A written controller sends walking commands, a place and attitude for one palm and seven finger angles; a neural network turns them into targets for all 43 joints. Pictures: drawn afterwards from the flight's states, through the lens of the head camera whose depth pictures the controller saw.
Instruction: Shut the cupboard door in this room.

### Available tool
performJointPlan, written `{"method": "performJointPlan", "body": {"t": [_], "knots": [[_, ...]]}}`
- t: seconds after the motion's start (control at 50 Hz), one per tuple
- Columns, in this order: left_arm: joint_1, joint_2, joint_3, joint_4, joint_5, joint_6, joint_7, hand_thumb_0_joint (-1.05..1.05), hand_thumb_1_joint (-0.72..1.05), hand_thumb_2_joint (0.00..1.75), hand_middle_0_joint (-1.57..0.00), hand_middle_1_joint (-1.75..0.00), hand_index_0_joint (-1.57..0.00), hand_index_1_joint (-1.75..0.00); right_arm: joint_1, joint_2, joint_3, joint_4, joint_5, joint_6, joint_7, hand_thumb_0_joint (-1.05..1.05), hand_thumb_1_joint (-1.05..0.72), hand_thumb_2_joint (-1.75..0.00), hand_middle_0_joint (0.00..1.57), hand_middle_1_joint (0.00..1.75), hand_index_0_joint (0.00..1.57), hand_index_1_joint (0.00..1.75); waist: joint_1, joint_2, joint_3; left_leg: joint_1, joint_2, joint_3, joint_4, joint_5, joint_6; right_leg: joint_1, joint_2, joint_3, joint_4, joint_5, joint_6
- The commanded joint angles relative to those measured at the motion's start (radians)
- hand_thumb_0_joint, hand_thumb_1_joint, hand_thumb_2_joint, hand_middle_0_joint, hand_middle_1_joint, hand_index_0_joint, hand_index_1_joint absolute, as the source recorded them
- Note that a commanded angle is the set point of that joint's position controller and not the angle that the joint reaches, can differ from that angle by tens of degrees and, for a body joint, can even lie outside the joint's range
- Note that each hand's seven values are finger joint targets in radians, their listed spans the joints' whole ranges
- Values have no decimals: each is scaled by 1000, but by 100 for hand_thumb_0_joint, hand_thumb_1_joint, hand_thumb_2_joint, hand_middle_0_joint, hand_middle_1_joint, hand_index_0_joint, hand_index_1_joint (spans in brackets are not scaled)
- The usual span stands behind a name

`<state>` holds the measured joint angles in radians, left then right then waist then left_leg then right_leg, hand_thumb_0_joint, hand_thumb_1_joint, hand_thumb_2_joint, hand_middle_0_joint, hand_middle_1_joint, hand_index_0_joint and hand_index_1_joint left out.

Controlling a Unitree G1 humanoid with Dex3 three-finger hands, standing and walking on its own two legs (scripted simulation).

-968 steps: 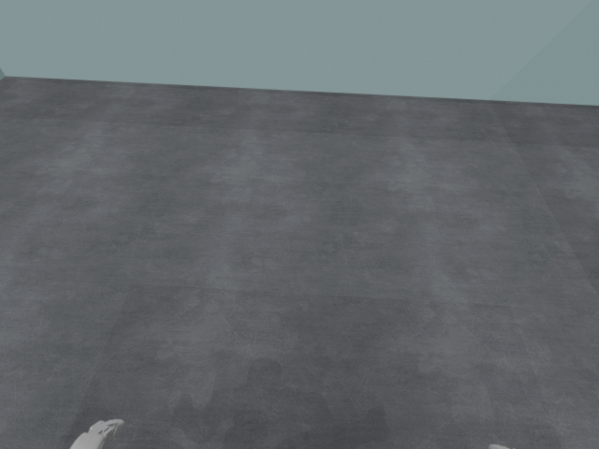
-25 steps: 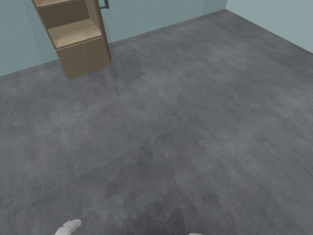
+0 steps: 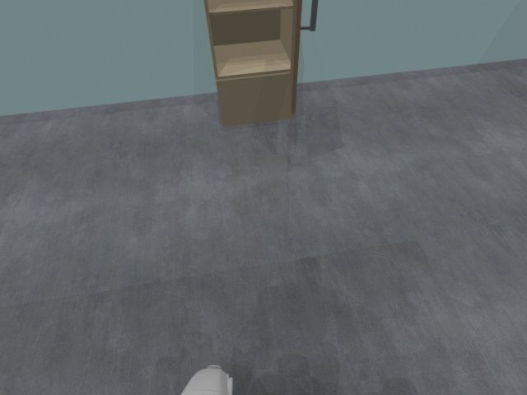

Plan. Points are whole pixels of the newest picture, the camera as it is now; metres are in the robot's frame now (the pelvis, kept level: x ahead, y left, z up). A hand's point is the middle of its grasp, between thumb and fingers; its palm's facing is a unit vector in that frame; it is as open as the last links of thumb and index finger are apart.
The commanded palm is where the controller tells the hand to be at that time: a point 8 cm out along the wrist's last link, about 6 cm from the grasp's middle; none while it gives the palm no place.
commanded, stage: turn or walk to find it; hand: left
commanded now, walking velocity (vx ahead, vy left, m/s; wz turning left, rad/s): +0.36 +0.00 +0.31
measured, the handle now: (308, 13) +1.40 -0.04 +0.00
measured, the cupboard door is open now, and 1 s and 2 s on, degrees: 78 78 78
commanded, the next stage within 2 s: stand and wait in 1.46 s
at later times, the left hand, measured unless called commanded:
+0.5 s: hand (145, 310) +0.28 +0.27 -0.16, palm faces +0.12 -0.98 -0.18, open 7.4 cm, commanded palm none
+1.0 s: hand (180, 276) +0.37 +0.23 -0.17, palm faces +0.19 -0.95 -0.23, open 7.2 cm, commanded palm none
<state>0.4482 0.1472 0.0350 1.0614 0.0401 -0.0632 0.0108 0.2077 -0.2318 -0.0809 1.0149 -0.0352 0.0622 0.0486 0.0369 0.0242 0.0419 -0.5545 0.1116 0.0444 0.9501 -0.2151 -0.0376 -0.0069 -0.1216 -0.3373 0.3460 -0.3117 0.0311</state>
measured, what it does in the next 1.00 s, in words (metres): walks ahead: left foot, then right foot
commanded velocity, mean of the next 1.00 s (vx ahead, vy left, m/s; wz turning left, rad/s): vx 0.38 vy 0.00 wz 0.12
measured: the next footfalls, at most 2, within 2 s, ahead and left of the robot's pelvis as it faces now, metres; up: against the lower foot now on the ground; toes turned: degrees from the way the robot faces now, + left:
left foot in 0.14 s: +0.16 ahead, +0.16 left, +0.00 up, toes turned +11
right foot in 0.70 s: +0.46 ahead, -0.05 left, +0.00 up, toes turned -2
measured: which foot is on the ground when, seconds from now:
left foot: up 0.00-0.12, down 0.14-0.72, up 0.74-1.00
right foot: down 0.00-0.14, up 0.16-0.68, down 0.70-1.00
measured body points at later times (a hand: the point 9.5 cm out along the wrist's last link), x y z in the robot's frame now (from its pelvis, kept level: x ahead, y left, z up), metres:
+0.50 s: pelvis +0.19 +0.08 +0.00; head +0.18 +0.09 +0.45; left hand +0.27 +0.33 -0.14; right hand +0.20 -0.17 -0.15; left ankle +0.12 +0.15 -0.74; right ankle +0.31 -0.06 -0.67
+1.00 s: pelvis +0.40 +0.04 +0.00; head +0.41 +0.03 +0.45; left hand +0.36 +0.28 -0.15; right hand +0.48 -0.19 -0.16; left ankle +0.44 +0.20 -0.67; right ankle +0.42 -0.05 -0.74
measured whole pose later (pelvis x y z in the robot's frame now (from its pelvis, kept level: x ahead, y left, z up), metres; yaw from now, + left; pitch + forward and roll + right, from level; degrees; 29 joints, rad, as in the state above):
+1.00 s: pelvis +0.40 +0.04 +0.00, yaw +9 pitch -2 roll +0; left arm 0.31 0.18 0.05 1.10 0.03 -0.06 0.00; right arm 0.22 -0.19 -0.08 1.04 -0.03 -0.01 0.01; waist -0.01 0.03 0.05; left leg -0.57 0.13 0.04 1.01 -0.19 -0.03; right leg -0.16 -0.03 -0.20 0.41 -0.23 -0.04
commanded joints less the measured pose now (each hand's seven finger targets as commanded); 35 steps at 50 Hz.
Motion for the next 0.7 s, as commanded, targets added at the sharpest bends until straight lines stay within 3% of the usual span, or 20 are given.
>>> {"method": "performJointPlan", "body": {"t": [0.0,0.04,0.06,0.08,0.1,0.12,0.14,0.16,0.18,0.22,0.28,0.34,0.42,0.52,0.58,0.6,0.62,0.64,0.66,0.68], "knots": [[71,180,33,-10,-4,-15,9,0,90,90,-20,-30,-20,-30,-221,4,26,-147,11,-66,14,0,-90,-90,20,30,20,30,44,-192,93,-57,-13,75,-225,-58,35,37,-265,152,-119,247,-107],[51,200,39,-5,-4,-11,7,0,90,90,-20,-30,-20,-30,-163,-3,24,-134,11,-79,10,0,-90,-90,20,30,20,30,15,-190,60,67,-35,97,-292,-111,61,20,-281,134,-48,311,-109],[32,210,38,-4,-8,-11,3,0,90,90,-20,-30,-20,-30,-100,-14,20,-116,8,-86,5,0,-90,-90,20,30,20,30,-23,-174,24,185,-70,129,-335,-102,74,-15,-267,99,43,403,-98],[6,222,34,-3,-17,-11,1,0,90,90,-20,-30,-20,-30,26,-42,9,-80,2,-96,-2,0,-90,-90,20,30,20,30,-90,-142,-54,388,-111,156,-419,-48,86,-73,-220,32,234,498,-68],[10,186,29,-16,-23,-13,-7,0,90,90,-20,-30,-20,-30,187,-133,-15,-37,-2,-105,-17,0,-90,-90,20,30,20,30,-162,22,-192,682,-28,28,-474,-18,117,-232,-154,11,515,394,-24],[-4,121,15,-62,-30,-10,-21,0,90,90,-20,-30,-20,-30,299,-263,-49,-2,3,-112,-31,0,-90,-90,20,30,20,30,-191,316,-242,890,243,-416,-549,48,196,-594,0,63,815,-232,34],[-90,133,7,-101,-28,-2,-15,0,90,90,-20,-30,-20,-30,333,-291,-53,23,22,-105,-47,0,-90,-90,20,30,20,30,-209,241,-249,905,320,-500,-624,154,247,-699,3,208,918,-288,13],[-139,136,14,-103,-28,0,-8,0,90,90,-20,-30,-20,-30,265,-257,-43,19,24,-104,-53,0,-90,-90,20,30,20,30,-179,170,-185,781,316,-432,-647,106,251,-686,-40,248,954,-238,1],[-158,109,13,-94,-27,1,-10,0,90,90,-20,-30,-20,-30,182,-208,-32,-6,23,-112,-58,0,-90,-90,20,30,20,30,-144,143,-106,667,294,-399,-651,118,255,-705,-56,260,970,-174,3],[-129,105,16,-44,-15,12,-20,0,90,90,-20,-30,-20,-30,85,-109,-1,-20,20,-128,-57,0,-90,-90,20,30,20,30,-75,52,-3,444,216,-245,-691,145,201,-592,-88,291,894,-71,7],[-86,66,14,-28,-9,37,-21,0,90,90,-20,-30,-20,-30,87,-64,13,-6,22,-146,-58,0,-90,-90,20,30,20,30,-28,75,20,368,140,-133,-742,204,184,-542,-61,277,837,38,22],[-137,78,24,-59,-8,50,-25,0,90,90,-20,-30,-20,-30,104,-42,2,-2,24,-151,-58,0,-90,-90,20,30,20,30,-16,83,56,380,128,-115,-794,163,200,-621,-66,285,797,137,38],[-292,98,28,-124,-13,50,-33,0,90,90,-20,-30,-20,-30,155,-58,2,16,23,-156,-64,0,-90,-90,20,30,20,30,-39,44,99,442,150,-146,-808,185,229,-702,-72,303,666,187,44],[-447,81,19,-185,-20,39,-40,0,90,90,-20,-30,-20,-30,240,-70,1,54,14,-153,-70,0,-90,-90,20,30,20,30,-84,57,110,553,152,-123,-753,329,221,-682,-35,266,435,176,21],[-466,81,19,-195,-22,29,-41,0,90,90,-20,-30,-20,-30,258,-85,1,68,8,-148,-72,0,-90,-90,20,30,20,30,-89,76,92,563,154,-101,-700,421,205,-568,1,237,323,135,-9],[-438,86,21,-190,-22,25,-40,0,90,90,-20,-30,-20,-30,255,-91,-1,74,8,-146,-73,0,-90,-90,20,30,20,30,-73,74,71,569,153,-92,-658,504,199,-508,21,223,292,110,-23],[-368,103,25,-169,-22,19,-39,0,90,90,-20,-30,-20,-30,251,-99,-3,80,9,-145,-72,0,-90,-90,20,30,20,30,-38,44,33,567,143,-79,-568,608,186,-408,45,211,247,107,-35],[-231,121,32,-126,-18,8,-38,0,90,90,-20,-30,-20,-30,245,-106,-3,81,12,-143,-72,0,-90,-90,20,30,20,30,21,7,-41,550,110,-55,-416,662,158,-238,76,190,174,154,-44],[-64,173,45,-69,-10,-7,-32,0,90,90,-20,-30,-20,-30,239,-96,-2,78,20,-145,-66,0,-90,-90,20,30,20,30,87,-49,-152,417,55,-22,-197,561,120,34,31,245,148,215,-69],[84,285,77,-23,0,-17,-16,0,90,90,-20,-30,-20,-30,274,-29,10,56,32,-148,-55,0,-90,-90,20,30,20,30,123,-305,-287,141,-84,42,125,33,74,301,-257,599,109,318,-146]]}}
